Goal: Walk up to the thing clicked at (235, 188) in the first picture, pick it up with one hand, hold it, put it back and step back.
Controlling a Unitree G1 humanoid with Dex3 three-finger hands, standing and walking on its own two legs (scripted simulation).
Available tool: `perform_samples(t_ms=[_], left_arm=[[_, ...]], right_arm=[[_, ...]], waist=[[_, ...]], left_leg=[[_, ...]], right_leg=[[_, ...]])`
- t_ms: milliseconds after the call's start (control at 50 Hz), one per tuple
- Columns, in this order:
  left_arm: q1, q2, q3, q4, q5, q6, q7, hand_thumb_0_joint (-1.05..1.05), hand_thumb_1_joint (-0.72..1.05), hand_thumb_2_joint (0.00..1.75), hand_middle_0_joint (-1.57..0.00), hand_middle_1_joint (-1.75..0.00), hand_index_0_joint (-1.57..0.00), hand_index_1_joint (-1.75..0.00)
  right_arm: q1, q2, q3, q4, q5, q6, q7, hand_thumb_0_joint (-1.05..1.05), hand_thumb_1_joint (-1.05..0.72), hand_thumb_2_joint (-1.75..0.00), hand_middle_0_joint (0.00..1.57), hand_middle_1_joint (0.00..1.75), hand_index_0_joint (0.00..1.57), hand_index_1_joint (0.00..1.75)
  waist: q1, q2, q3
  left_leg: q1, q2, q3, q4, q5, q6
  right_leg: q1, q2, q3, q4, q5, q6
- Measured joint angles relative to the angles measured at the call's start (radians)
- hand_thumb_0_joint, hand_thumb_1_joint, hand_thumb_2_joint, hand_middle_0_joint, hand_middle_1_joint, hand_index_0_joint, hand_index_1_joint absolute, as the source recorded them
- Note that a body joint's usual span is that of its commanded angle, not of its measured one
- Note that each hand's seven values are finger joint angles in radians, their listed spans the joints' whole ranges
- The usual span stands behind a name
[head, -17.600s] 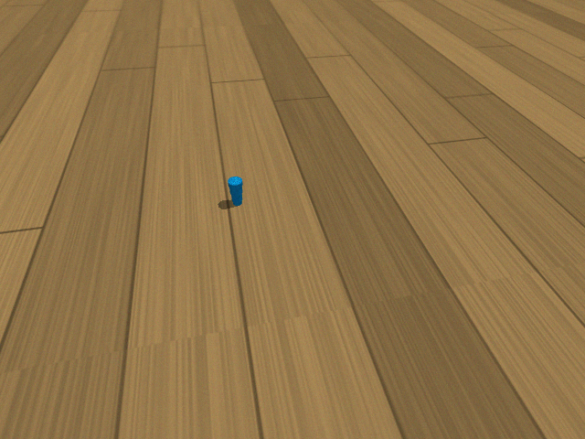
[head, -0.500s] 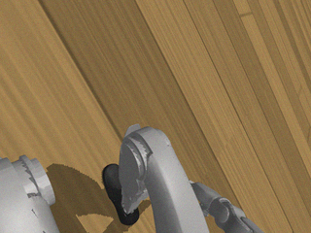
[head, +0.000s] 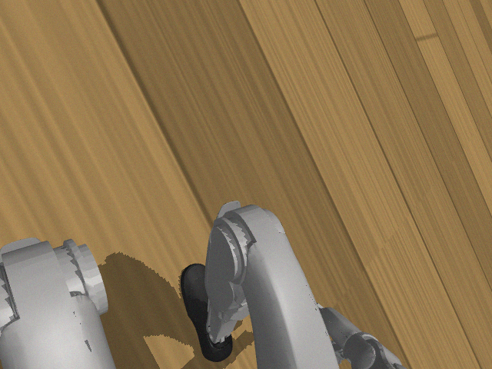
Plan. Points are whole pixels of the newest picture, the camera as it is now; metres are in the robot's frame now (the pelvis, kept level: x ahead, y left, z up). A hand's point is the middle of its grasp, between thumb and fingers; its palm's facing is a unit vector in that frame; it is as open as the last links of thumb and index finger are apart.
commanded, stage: settle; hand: left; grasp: from the side
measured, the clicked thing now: out of the picture +0.47 +0.37 -0.18
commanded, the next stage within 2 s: lift in 1.54 s
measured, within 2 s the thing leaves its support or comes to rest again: neither
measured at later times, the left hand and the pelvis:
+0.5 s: hand out of the picture +0.44 +0.38 -0.02, palm faces +0.47 -0.88 -0.07, open 5.8 cm; pelvis +0.01 -0.01 +0.03, yaw +5 degrees
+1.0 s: hand out of the picture +0.45 +0.36 +0.03, palm faces +0.46 -0.89 -0.07, open 5.9 cm; pelvis +0.02 -0.02 +0.06, yaw +8 degrees
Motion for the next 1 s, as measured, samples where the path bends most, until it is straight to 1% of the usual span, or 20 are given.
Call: perform_samples(t_ms=[80,140,200,300,380,420,460,540,580,640,760,820,1000], left_arm=[[0.026,-0.039,-0.027,-0.057,-0.010,0.061,-0.033,0.05,-0.18,1.01,-0.73,-1.02,-1.23,-1.36],[0.041,-0.077,-0.033,-0.099,-0.027,0.107,-0.052,0.05,-0.18,1.01,-0.73,-1.02,-1.25,-1.38],[0.045,-0.109,-0.032,-0.124,-0.038,0.142,-0.057,0.05,-0.18,1.01,-0.73,-1.02,-1.26,-1.38],[0.056,-0.143,-0.041,-0.175,-0.030,0.192,-0.063,0.04,-0.18,1.00,-0.73,-1.02,-1.28,-1.40],[0.064,-0.172,-0.049,-0.215,-0.026,0.224,-0.075,0.04,-0.17,0.99,-0.73,-1.02,-1.29,-1.40],[0.064,-0.185,-0.051,-0.226,-0.030,0.237,-0.080,0.04,-0.17,0.99,-0.73,-1.02,-1.29,-1.40],[0.063,-0.196,-0.052,-0.228,-0.035,0.248,-0.084,0.04,-0.18,0.99,-0.74,-1.02,-1.29,-1.41],[0.066,-0.215,-0.049,-0.251,-0.029,0.274,-0.093,0.04,-0.17,0.99,-0.74,-1.02,-1.29,-1.41],[0.061,-0.226,-0.049,-0.258,-0.034,0.278,-0.098,0.04,-0.18,0.99,-0.74,-1.02,-1.29,-1.41],[0.056,-0.238,-0.042,-0.259,-0.044,0.286,-0.111,0.04,-0.18,0.99,-0.74,-1.02,-1.30,-1.41],[0.045,-0.258,-0.030,-0.268,-0.038,0.307,-0.123,0.04,-0.18,0.99,-0.74,-1.02,-1.30,-1.43],[0.037,-0.270,-0.027,-0.266,-0.043,0.313,-0.125,0.04,-0.19,1.00,-0.74,-1.02,-1.30,-1.43],[0.028,-0.300,-0.031,-0.267,-0.024,0.327,-0.119,0.03,-0.19,1.00,-0.74,-1.02,-1.30,-1.43]], right_arm=[[0.036,0.004,-0.042,0.006,0.033,0.005,0.000,0.00,-0.89,-0.89,0.21,0.30,0.20,0.30],[0.060,0.007,-0.072,0.010,0.061,0.004,-0.002,0.00,-0.89,-0.89,0.21,0.30,0.20,0.30],[0.079,0.013,-0.099,0.012,0.086,0.002,-0.004,0.00,-0.89,-0.89,0.21,0.30,0.20,0.30],[0.103,0.026,-0.150,0.010,0.113,-0.002,-0.009,0.00,-0.88,-0.89,0.21,0.30,0.20,0.30],[0.116,0.033,-0.185,0.017,0.132,-0.008,-0.013,0.00,-0.88,-0.89,0.21,0.30,0.20,0.30],[0.121,0.037,-0.202,0.022,0.141,-0.010,-0.016,0.00,-0.88,-0.89,0.21,0.30,0.20,0.30],[0.126,0.038,-0.214,0.027,0.149,-0.013,-0.019,0.00,-0.88,-0.89,0.21,0.30,0.20,0.30],[0.136,0.041,-0.241,0.033,0.163,-0.018,-0.026,0.00,-0.87,-0.89,0.20,0.30,0.20,0.30],[0.141,0.042,-0.255,0.039,0.169,-0.021,-0.029,0.00,-0.87,-0.89,0.20,0.30,0.20,0.30],[0.147,0.042,-0.268,0.046,0.178,-0.024,-0.032,0.00,-0.87,-0.89,0.20,0.30,0.20,0.30],[0.161,0.042,-0.292,0.054,0.187,-0.028,-0.039,0.00,-0.88,-0.89,0.20,0.30,0.20,0.30],[0.168,0.043,-0.301,0.061,0.190,-0.031,-0.041,0.00,-0.88,-0.89,0.20,0.30,0.20,0.30],[0.181,0.047,-0.327,0.068,0.197,-0.039,-0.051,0.00,-0.88,-0.89,0.20,0.30,0.20,0.30]], waist=[[0.015,0.038,-0.044],[0.028,0.063,-0.078],[0.038,0.081,-0.112],[0.053,0.103,-0.158],[0.063,0.120,-0.188],[0.068,0.129,-0.205],[0.070,0.138,-0.219],[0.076,0.153,-0.240],[0.079,0.160,-0.248],[0.081,0.170,-0.257],[0.084,0.184,-0.270],[0.086,0.187,-0.279],[0.087,0.197,-0.297]], left_leg=[[-0.006,0.000,0.023,-0.024,0.006,0.002],[-0.010,0.001,0.043,-0.045,0.012,0.005],[-0.014,0.001,0.060,-0.065,0.018,0.006],[-0.020,0.001,0.086,-0.094,0.025,0.005],[-0.021,-0.001,0.107,-0.119,0.028,0.004],[-0.021,-0.001,0.116,-0.131,0.028,0.004],[-0.020,-0.001,0.125,-0.142,0.027,0.004],[-0.016,-0.001,0.141,-0.165,0.025,0.002],[-0.013,-0.001,0.149,-0.177,0.024,0.001],[-0.008,0.000,0.159,-0.193,0.023,-0.001],[0.003,0.001,0.171,-0.222,0.022,-0.009],[0.010,0.002,0.175,-0.233,0.021,-0.013],[0.026,0.007,0.186,-0.262,0.023,-0.015]], right_leg=[[-0.009,-0.010,0.014,-0.008,-0.005,-0.005],[-0.015,-0.018,0.026,-0.015,-0.007,-0.005],[-0.023,-0.026,0.038,-0.022,-0.009,-0.006],[-0.037,-0.036,0.055,-0.032,-0.012,-0.016],[-0.042,-0.046,0.069,-0.040,-0.019,-0.016],[-0.045,-0.050,0.075,-0.045,-0.023,-0.017],[-0.047,-0.054,0.081,-0.050,-0.027,-0.017],[-0.049,-0.060,0.092,-0.060,-0.034,-0.022],[-0.050,-0.063,0.098,-0.065,-0.038,-0.023],[-0.050,-0.067,0.105,-0.072,-0.042,-0.023],[-0.051,-0.072,0.113,-0.086,-0.046,-0.027],[-0.050,-0.073,0.116,-0.091,-0.048,-0.030],[-0.044,-0.074,0.123,-0.110,-0.046,-0.037]])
